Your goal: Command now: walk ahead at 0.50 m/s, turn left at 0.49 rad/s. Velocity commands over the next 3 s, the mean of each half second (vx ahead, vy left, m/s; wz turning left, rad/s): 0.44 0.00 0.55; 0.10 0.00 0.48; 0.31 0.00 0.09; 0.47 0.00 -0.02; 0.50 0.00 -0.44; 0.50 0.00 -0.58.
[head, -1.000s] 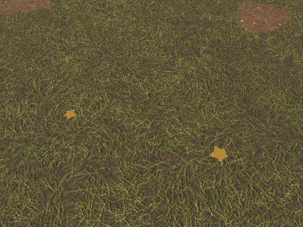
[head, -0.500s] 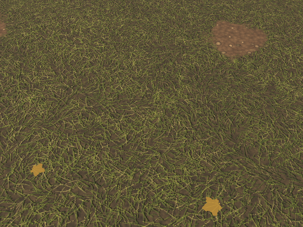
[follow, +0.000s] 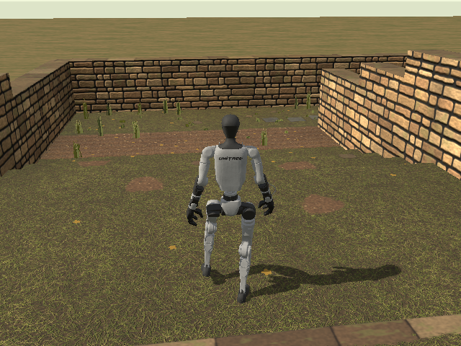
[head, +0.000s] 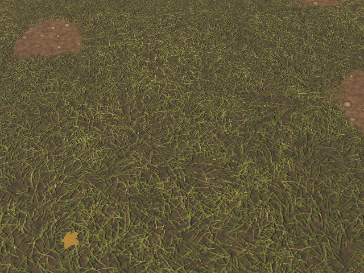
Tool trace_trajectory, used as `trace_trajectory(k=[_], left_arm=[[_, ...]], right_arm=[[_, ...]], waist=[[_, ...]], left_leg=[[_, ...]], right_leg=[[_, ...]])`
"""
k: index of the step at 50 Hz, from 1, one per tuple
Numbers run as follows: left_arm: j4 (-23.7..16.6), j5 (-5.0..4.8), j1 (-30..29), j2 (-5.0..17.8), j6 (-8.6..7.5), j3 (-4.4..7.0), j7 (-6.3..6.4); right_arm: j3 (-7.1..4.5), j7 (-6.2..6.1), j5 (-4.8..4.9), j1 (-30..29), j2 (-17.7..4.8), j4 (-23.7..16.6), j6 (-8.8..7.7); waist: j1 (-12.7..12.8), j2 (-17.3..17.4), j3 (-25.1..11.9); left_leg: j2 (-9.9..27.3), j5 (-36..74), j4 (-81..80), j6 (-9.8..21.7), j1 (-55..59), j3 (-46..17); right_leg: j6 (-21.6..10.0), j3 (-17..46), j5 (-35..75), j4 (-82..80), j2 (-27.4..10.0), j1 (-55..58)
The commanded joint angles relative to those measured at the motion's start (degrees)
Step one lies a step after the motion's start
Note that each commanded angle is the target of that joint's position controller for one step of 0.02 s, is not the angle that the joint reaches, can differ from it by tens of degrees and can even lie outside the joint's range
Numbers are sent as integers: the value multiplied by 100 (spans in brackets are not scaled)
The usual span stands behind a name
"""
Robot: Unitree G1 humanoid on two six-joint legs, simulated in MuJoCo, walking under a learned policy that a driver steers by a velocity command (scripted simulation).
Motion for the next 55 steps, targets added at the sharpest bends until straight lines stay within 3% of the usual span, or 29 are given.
trace_trajectory(k=[1,5,7,9,10,11,12,13,14,15,16,18,22,25,29,33,34,35,36,37,38,39,41,44,49,52,53,54,55], left_arm=[[-385,-39,-300,888,-56,161,92],[-266,-127,116,1012,94,216,111],[-306,-179,31,1137,177,255,120],[-388,-229,-131,1331,258,307,154],[-429,-244,-250,1399,302,317,160],[-479,-250,-328,1373,302,294,159],[-639,-3,-189,811,224,132,130],[-954,-90,149,346,-23,-34,33],[-1078,-343,-674,871,-244,71,-49],[-1179,-438,-958,912,-344,80,-79],[-1068,-325,-931,872,-359,87,-31],[-1009,-138,-777,1035,-200,198,24],[-1221,-20,-989,731,41,151,97],[-1395,-44,-1468,597,78,71,61],[-1616,-105,-1945,728,102,64,-43],[-1546,-36,-1412,1038,-28,168,-76],[-1526,72,-1062,1272,-69,217,-38],[-1569,203,-814,1524,-23,231,26],[-1455,125,-555,1482,101,249,15],[-1656,-24,-878,1079,169,152,18],[-1735,-27,-1053,837,251,79,46],[-1748,2,-1203,790,326,35,50],[-1715,52,-1414,921,422,41,63],[-1654,26,-1425,955,453,62,63],[-1517,-93,-1260,1144,524,100,36],[-1384,-191,-1131,901,552,-9,-29],[-1386,-118,-1105,659,514,-94,-94],[-1559,-75,-1215,404,433,-149,-128],[-1709,-163,-1783,964,366,-2,-96]], right_arm=[[37,107,-43,-417,-87,-424,-45],[106,256,-35,-1044,-31,-806,-41],[72,327,-20,-1033,-132,-953,-31],[-56,349,2,-547,-392,-963,-8],[-185,335,28,127,-632,-838,-3],[-390,250,36,1055,-1004,-605,8],[-507,120,27,1483,-1555,-471,54],[-480,167,-32,1296,-1762,-684,-47],[-334,203,-71,1416,-1260,-694,-104],[-270,188,-64,1178,-1001,-693,-171],[-210,186,-44,726,-813,-795,-215],[-120,128,-126,169,-597,-1013,-226],[-213,-45,-117,367,-975,-1037,-170],[-223,-151,-37,500,-964,-1070,7],[-207,-224,-38,660,-909,-1087,175],[-151,-276,-44,296,-778,-1307,209],[-75,-266,-104,273,-563,-1445,178],[4,-259,-201,817,-279,-1502,153],[-9,-211,-80,1606,-552,-1507,155],[-149,-194,-23,1581,-1094,-1307,228],[-208,-212,-9,1016,-1236,-1354,342],[-204,-251,-25,773,-1141,-1375,457],[-139,-264,-39,665,-844,-1473,559],[-9,-260,-82,710,-497,-1505,500],[59,-157,-127,518,-570,-1496,435],[67,-72,-194,896,-511,-1269,442],[43,-98,-264,1045,-718,-1288,448],[-90,-122,-249,1160,-1282,-1270,473],[-186,-106,-280,1210,-1571,-1285,382]], waist=[[-54,-442,379],[143,-396,581],[-3,-527,474],[-375,-793,56],[-770,-819,-300],[-1249,-610,-777],[-1051,670,-1110],[-542,1314,-2014],[-939,401,-1805],[-846,241,-1092],[-545,-302,-668],[-165,-223,-366],[-78,-115,-312],[-274,205,-481],[-492,405,-559],[-109,541,-596],[-11,219,-1013],[-236,-964,-1580],[-478,-2123,-2247],[-403,-1288,-1914],[-254,-886,-1340],[-253,-659,-995],[-362,-832,-523],[-362,-1049,-649],[-214,-1193,-858],[-450,-980,-766],[-447,-425,-682],[-391,944,-483],[-840,1133,124]], left_leg=[[33,632,-745,0,69,265],[-86,243,-1355,155,-214,608],[-298,-266,-1506,315,123,867],[-713,-876,-1448,540,1011,1200],[-943,-911,-1630,707,1888,1274],[-1078,-529,-2111,939,3402,1039],[98,-159,-2123,1284,4865,-851],[1234,-1367,-3222,2525,6369,-4303],[1158,-1403,-3681,2160,6317,-4058],[968,-1067,-3650,1921,5667,-3159],[698,-492,-3640,1710,4743,-2459],[397,1328,-3675,1547,3493,-1618],[14,3275,-3507,1397,2712,-794],[-317,2945,-3271,1040,2606,-570],[-241,1867,-2918,791,2879,-1089],[-332,1159,-1982,580,3226,-1764],[-688,621,-1123,346,2855,-1546],[-1380,-2345,265,-6,1735,-869],[-1485,-4170,1528,-244,821,-580],[-1086,-3763,2134,-431,567,-677],[-928,-3315,2358,-557,380,-419],[-822,-3017,2299,-607,433,-305],[-731,-2617,1873,-598,927,-108],[-729,-2520,679,-574,1456,181],[-647,-1872,-1098,-372,2297,375],[-760,-1168,-2647,23,3672,533],[-124,-1864,-3003,302,4023,-337],[815,-3755,-3647,927,3711,-1719],[1286,-4648,-4529,1423,3008,-2793]], right_leg=[[-586,339,1629,-780,-1596,-301],[-552,52,2251,-415,-1848,594],[-462,-113,3498,33,-1923,846],[-343,-227,5401,974,-1923,941],[-243,-281,5783,1912,-1829,777],[-9,-354,5018,3291,-1576,33],[241,-279,846,5186,-1058,-1701],[455,1000,-2281,6785,134,-3686],[288,1740,-1955,6927,-169,-4351],[135,1675,-1429,6583,-417,-4595],[127,1679,-1000,6077,-696,-4239],[285,1655,-737,5490,-898,-3375],[619,1359,-190,4246,-618,-3064],[645,1303,886,2936,-285,-2735],[625,1448,1361,1923,-22,-2497],[326,1588,1462,923,-81,-1857],[26,1990,2776,924,-698,-836],[-673,3214,5385,1267,-1989,658],[-1666,4898,4932,1090,-3093,1384],[-1581,4648,3617,968,-2808,970],[-1263,3723,2797,920,-2360,464],[-1101,3261,2111,733,-2015,-145],[-996,2601,1376,337,-1569,-1178],[-1092,2093,1602,235,-1423,-1254],[-1118,2094,1036,303,-1615,-1087],[-498,1824,-1240,389,-1268,-1999],[-49,1460,-1822,1050,-896,-2609],[340,561,-1742,2269,-88,-3308],[324,1010,-1681,3284,-154,-3690]])
Next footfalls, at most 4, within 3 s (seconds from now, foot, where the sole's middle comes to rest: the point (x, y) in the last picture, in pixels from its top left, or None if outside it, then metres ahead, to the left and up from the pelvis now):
0.22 left None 0.29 0.14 -0.78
0.68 right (187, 258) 0.56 0.04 -0.78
1.06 left None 0.37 0.22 -0.78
1.44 right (178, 238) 0.64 0.08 -0.78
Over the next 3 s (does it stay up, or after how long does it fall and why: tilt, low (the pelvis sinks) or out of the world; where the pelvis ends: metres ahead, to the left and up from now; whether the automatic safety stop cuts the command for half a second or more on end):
stays up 1.26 0.49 -0.02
